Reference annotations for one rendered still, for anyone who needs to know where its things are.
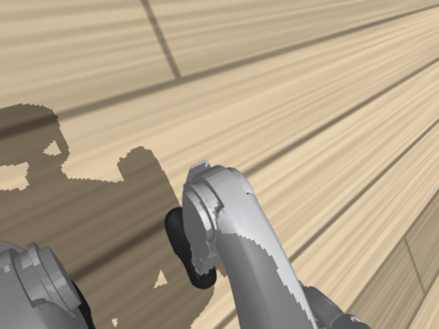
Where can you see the right robot foot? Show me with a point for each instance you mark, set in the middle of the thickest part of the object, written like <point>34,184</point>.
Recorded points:
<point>182,248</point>

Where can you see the right robot arm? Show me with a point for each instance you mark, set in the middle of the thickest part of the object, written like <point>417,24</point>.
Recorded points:
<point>348,321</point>

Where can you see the right robot hand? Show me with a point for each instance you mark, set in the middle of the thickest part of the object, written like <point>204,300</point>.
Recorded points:
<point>323,309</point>

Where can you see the left robot foot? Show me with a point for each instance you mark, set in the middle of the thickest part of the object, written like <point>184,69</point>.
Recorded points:
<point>84,309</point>

